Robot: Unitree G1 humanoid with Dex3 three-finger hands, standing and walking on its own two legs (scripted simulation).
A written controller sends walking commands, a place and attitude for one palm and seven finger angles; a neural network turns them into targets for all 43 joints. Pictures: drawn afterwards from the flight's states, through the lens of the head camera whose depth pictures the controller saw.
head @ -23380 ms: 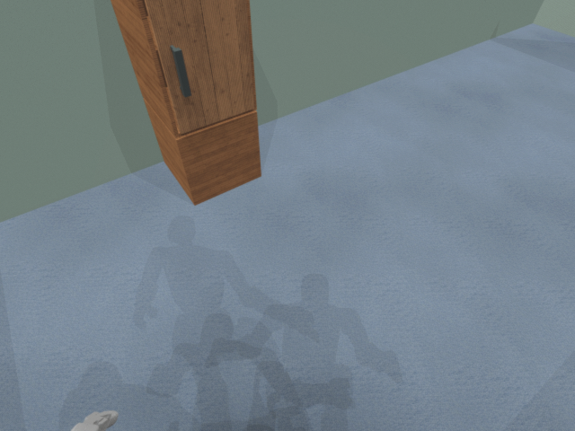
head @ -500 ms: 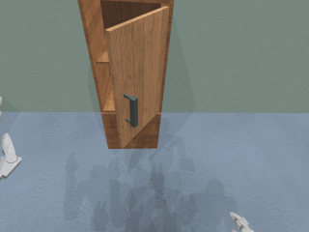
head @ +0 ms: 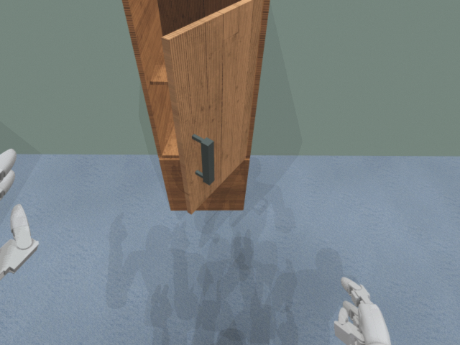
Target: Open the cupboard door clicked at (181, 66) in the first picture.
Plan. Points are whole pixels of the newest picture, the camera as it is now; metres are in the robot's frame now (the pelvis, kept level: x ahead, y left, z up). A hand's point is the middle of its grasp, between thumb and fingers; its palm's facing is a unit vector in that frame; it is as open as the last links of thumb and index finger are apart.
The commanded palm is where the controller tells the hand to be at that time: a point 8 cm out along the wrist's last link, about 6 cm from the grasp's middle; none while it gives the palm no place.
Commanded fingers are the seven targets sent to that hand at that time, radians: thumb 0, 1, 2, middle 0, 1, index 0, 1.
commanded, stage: let the arm hang, fingers relaxed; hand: left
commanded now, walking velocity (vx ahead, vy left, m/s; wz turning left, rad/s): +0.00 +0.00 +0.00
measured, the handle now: (202, 159) +0.59 +0.11 -0.09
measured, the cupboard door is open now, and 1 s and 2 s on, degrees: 53 53 53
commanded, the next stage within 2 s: look to check the result in 1.18 s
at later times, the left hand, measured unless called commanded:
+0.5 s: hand out of the picture -0.05 +0.18 -0.17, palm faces +0.02 -0.98 -0.17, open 7.1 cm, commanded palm none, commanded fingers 0.00 0.90 0.90 -0.20 -0.30 -0.20 -0.30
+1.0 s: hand out of the picture +0.01 +0.19 -0.17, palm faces +0.03 -0.98 -0.22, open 7.4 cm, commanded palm none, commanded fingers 0.00 0.90 0.90 -0.20 -0.30 -0.20 -0.30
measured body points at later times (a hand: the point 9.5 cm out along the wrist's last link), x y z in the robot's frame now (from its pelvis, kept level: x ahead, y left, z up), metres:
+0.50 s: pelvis -0.02 +0.00 +0.00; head +0.01 +0.01 +0.45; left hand -0.05 +0.23 -0.16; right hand -0.01 -0.25 -0.14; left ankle +0.01 +0.11 -0.74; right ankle -0.01 -0.09 -0.74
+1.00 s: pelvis -0.02 +0.01 +0.01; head -0.02 +0.00 +0.45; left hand +0.01 +0.24 -0.15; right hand -0.01 -0.21 -0.16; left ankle +0.01 +0.11 -0.74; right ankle -0.01 -0.09 -0.74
